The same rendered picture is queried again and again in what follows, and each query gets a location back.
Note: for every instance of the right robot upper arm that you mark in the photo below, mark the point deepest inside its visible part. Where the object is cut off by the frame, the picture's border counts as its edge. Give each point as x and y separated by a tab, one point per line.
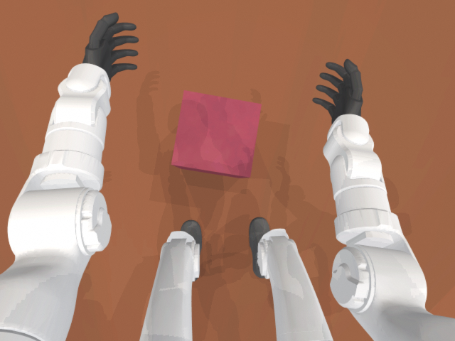
385	291

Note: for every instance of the robot right hand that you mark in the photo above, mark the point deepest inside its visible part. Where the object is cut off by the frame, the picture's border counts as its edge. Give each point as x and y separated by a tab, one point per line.
349	99

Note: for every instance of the left robot upper arm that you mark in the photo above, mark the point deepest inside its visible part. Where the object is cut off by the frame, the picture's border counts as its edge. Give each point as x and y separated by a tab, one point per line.
53	235

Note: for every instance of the right robot thigh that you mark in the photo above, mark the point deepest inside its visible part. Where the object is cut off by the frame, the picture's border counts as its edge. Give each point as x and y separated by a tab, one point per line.
297	311

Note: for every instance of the left robot forearm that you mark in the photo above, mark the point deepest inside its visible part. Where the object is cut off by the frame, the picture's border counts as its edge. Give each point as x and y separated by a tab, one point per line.
75	138

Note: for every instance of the right robot forearm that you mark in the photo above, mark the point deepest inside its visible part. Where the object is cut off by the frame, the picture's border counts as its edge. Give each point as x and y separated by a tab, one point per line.
363	211

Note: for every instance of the robot left hand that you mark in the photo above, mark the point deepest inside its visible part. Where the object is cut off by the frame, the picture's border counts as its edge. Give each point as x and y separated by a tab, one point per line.
99	51

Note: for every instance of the carton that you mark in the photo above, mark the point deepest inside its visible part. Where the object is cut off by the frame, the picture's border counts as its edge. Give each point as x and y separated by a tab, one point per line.
216	135

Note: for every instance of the robot left shin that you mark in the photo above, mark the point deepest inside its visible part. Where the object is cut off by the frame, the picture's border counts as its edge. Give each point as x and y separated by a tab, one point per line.
177	235

